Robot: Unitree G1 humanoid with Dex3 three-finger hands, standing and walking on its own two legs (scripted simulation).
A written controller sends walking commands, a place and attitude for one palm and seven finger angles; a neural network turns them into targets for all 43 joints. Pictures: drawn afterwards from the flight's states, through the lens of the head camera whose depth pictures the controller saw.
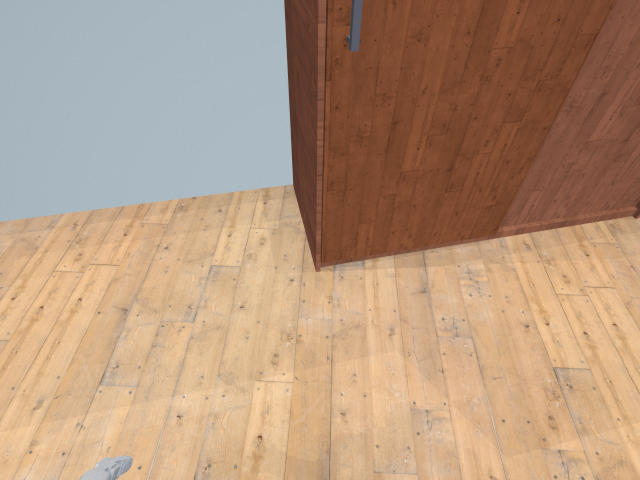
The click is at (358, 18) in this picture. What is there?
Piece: wardrobe's sliding door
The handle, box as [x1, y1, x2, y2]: [347, 0, 362, 51]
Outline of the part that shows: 362,0 352,0 350,34 347,35 347,41 349,43 349,49 351,51 358,50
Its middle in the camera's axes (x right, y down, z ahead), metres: +0.07 -0.52 +0.83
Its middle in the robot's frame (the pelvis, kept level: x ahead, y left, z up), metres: +1.00 -0.02 +0.22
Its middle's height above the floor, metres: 0.99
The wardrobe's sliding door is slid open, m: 0.00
